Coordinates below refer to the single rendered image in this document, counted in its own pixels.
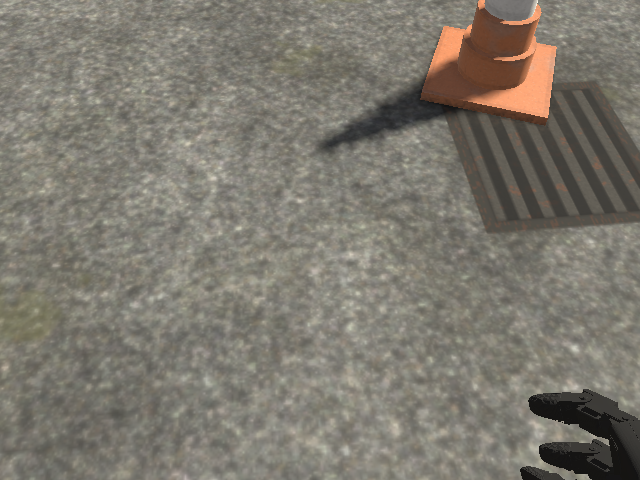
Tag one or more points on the robot right hand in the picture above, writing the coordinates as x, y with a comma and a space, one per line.
599, 416

